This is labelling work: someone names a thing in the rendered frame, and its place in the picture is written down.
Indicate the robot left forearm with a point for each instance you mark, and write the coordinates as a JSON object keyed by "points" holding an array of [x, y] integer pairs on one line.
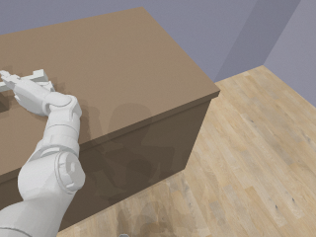
{"points": [[62, 129]]}

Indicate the robot left upper arm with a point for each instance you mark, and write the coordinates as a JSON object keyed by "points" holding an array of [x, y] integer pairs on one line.
{"points": [[47, 185]]}

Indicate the counter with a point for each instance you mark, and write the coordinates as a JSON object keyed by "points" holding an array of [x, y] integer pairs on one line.
{"points": [[143, 101]]}

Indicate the left robot hand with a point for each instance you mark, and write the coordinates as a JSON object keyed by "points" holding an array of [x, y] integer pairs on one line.
{"points": [[29, 94]]}

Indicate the tap lever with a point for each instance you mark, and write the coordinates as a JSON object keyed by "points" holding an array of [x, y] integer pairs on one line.
{"points": [[38, 76]]}

